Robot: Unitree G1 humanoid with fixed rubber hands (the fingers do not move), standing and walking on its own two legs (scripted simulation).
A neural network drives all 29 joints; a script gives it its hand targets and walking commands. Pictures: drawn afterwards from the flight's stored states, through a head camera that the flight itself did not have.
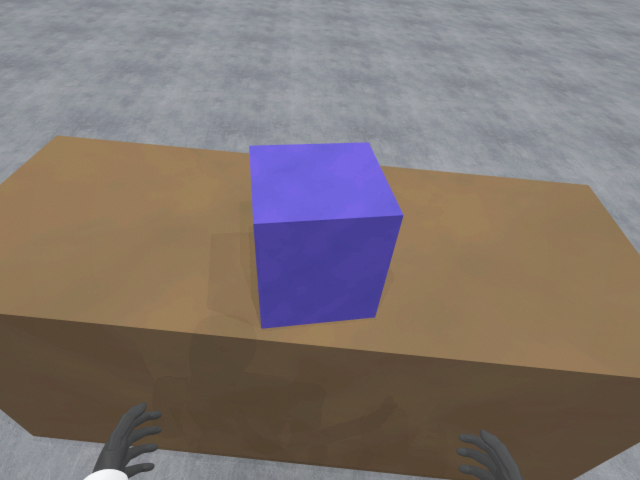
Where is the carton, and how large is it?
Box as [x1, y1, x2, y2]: [249, 142, 402, 328]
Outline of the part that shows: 368,142 249,146 253,226 261,328 373,317 375,315 401,222 402,213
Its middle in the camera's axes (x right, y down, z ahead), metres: -0.01 +0.00 +0.69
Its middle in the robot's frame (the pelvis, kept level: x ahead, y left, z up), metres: +0.53 +0.05 +0.00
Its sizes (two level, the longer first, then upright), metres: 0.210 0.200 0.250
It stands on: a pedestal, 0.65 m high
